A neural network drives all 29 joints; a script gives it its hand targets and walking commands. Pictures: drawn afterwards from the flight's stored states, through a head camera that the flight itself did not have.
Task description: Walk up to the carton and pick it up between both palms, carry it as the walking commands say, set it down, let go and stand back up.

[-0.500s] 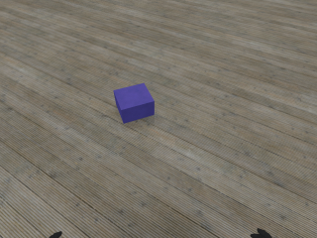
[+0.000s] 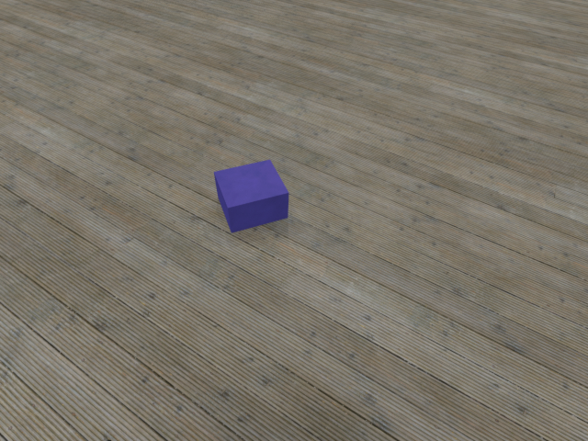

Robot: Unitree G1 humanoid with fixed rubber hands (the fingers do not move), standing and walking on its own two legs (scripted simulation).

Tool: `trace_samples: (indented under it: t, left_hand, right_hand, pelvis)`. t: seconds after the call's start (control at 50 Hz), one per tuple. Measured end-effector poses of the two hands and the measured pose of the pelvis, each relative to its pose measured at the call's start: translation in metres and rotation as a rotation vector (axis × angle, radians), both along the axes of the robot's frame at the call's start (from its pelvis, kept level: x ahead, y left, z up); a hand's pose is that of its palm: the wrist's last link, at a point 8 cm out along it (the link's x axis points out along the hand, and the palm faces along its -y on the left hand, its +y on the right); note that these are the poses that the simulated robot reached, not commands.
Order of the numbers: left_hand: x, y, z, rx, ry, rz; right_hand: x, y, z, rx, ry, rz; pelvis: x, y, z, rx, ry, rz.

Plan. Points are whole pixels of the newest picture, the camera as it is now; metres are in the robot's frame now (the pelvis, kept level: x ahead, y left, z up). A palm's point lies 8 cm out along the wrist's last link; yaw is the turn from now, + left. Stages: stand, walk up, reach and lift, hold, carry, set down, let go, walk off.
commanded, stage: walk up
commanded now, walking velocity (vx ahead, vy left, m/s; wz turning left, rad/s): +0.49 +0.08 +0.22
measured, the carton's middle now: (251, 195) +1.26 +0.20 -0.69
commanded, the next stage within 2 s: none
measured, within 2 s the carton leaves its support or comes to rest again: neither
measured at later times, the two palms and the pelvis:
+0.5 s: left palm (129, 395) +0.21 +0.27 -0.14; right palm out of the picture +0.07 -0.23 -0.10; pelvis +0.12 +0.02 +0.00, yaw +2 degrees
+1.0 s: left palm (135, 304) +0.37 +0.31 -0.13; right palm (407, 333) +0.33 -0.19 -0.12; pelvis +0.32 +0.05 +0.00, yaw +5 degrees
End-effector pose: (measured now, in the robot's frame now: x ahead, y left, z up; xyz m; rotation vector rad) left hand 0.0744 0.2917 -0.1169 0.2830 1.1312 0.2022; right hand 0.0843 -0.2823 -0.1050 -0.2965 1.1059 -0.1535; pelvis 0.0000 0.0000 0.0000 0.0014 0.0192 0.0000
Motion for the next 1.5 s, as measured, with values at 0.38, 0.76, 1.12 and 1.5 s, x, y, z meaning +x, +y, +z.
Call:
trace_samples:
  t: [0.38,0.76,1.12,1.5]
  left_hand:
    - [0.078,0.011,-0.016,-0.155,0.017,0.012]
    - [0.194,-0.019,-0.019,-0.135,0.010,0.054]
    - [0.363,0.009,-0.014,-0.104,-0.009,0.047]
    - [0.458,0.042,-0.039,-0.149,0.113,0.139]
  right_hand:
    - [-0.045,0.065,0.015,0.008,0.239,-0.110]
    - [0.194,0.055,-0.019,0.074,0.048,-0.004]
    - [0.270,0.079,-0.028,0.094,0.266,-0.046]
    - [0.547,0.123,-0.021,0.060,0.009,0.080]
  pelvis:
    - [0.080,0.037,0.012,-0.062,0.007,0.038]
    - [0.216,0.020,-0.004,-0.028,0.004,0.056]
    - [0.372,0.039,-0.005,0.005,0.026,0.089]
    - [0.532,0.081,-0.012,-0.018,0.000,0.099]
